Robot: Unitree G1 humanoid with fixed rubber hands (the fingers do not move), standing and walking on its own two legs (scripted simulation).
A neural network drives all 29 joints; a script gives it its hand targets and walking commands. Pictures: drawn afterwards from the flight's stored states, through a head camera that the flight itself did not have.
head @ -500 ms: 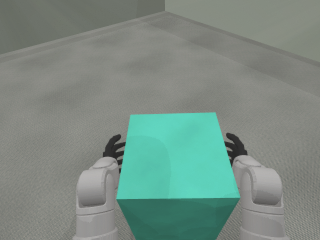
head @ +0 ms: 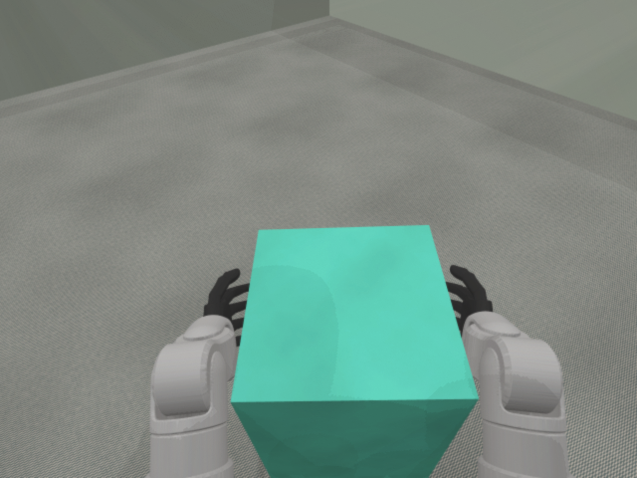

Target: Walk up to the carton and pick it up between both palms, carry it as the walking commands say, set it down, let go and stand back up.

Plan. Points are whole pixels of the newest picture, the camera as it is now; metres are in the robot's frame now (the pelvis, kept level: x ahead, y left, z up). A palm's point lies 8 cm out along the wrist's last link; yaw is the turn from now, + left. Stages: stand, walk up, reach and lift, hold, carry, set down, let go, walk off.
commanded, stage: carry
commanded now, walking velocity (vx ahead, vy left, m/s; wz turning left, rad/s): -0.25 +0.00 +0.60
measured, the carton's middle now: (346, 363) +0.26 +0.00 +0.02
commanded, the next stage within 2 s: none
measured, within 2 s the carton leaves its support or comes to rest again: neither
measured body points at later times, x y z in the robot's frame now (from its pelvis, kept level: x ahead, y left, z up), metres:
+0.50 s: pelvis -0.08 +0.01 -0.01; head -0.06 +0.03 +0.44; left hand +0.16 +0.22 +0.05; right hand +0.22 -0.08 +0.06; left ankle -0.04 +0.10 -0.73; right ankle -0.02 -0.13 -0.67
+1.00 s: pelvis -0.22 -0.06 +0.01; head -0.18 -0.07 +0.46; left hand -0.02 +0.19 +0.09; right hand +0.11 -0.08 +0.08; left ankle -0.28 +0.05 -0.66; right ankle -0.17 -0.15 -0.73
